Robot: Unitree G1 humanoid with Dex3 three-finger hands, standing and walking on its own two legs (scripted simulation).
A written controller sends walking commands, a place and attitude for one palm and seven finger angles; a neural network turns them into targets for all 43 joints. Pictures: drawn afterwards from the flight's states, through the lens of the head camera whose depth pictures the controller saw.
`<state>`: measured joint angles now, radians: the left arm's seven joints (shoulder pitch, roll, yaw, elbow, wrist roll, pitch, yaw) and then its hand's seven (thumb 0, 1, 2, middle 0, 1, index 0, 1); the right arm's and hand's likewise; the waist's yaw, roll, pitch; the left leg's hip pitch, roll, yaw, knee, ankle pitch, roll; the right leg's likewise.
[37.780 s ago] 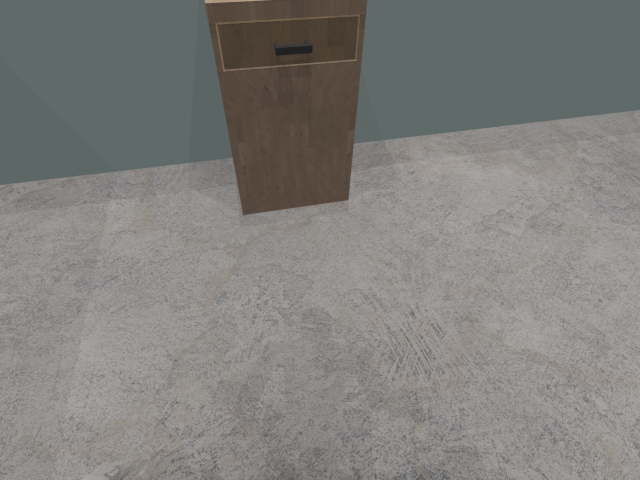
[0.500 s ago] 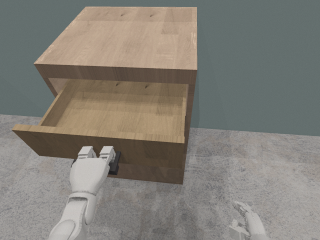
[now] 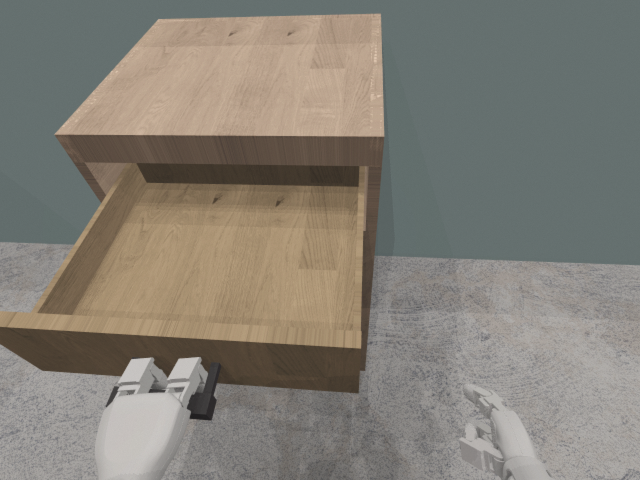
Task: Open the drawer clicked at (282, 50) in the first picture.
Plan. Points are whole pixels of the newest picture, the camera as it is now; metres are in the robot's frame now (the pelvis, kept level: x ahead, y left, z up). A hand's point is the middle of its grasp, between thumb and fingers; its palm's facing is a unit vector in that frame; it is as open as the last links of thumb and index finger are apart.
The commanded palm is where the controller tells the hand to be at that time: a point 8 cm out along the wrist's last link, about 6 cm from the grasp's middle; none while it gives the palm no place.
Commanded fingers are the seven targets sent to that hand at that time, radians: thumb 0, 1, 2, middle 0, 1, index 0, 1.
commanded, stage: pull the drawer open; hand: left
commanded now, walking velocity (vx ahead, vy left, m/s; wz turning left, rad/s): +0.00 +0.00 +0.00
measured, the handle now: (168, 385) +0.22 +0.21 +0.02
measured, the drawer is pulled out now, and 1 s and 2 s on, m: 0.29 0.30 0.30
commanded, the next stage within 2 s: open the thumb to release the handle in 0.22 s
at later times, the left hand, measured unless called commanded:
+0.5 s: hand (172, 434) +0.18 +0.20 -0.01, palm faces +0.05 -0.10 -0.99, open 6.0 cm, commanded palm +0.15 +0.19 +0.05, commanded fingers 0.00 0.20 0.60 -0.35 -1.27 -0.35 -1.27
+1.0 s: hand (169, 437) +0.17 +0.20 -0.01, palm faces +0.03 -0.10 -0.99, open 13.3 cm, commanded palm +0.15 +0.20 +0.05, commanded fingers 0.00 -0.50 0.30 -0.30 -1.20 -0.30 -1.20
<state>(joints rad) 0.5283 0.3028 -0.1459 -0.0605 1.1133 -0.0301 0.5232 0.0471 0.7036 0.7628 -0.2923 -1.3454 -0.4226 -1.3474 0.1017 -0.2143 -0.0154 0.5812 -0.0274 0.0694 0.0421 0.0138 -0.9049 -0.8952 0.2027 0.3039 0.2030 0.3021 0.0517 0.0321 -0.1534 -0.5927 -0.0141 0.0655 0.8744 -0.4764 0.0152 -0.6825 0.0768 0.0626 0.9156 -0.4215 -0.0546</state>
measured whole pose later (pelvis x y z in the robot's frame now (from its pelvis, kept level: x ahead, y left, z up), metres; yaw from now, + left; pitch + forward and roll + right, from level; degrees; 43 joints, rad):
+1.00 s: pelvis -0.02 +0.00 +0.00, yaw +2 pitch +9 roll +2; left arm 0.38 0.30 -0.18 0.02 1.12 0.01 0.48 0.00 -0.45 0.32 -0.30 -1.20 -0.38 -1.22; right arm 0.10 -0.22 -0.01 0.59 -0.03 0.06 0.00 0.01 -0.90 -0.89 0.20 0.30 0.21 0.30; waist 0.07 0.03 -0.13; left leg -0.60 -0.03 0.03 0.89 -0.44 0.01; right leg -0.67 0.06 0.03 0.91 -0.39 -0.06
